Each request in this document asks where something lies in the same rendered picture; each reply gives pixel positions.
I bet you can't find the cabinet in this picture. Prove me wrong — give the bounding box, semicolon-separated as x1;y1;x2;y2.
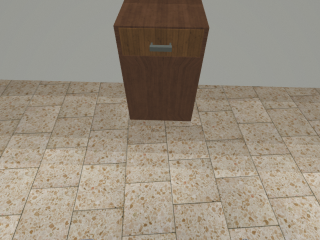
113;0;210;122

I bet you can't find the drawer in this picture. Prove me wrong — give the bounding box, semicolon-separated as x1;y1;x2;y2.
118;27;204;57

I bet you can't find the handle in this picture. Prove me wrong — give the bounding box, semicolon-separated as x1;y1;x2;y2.
149;42;172;52

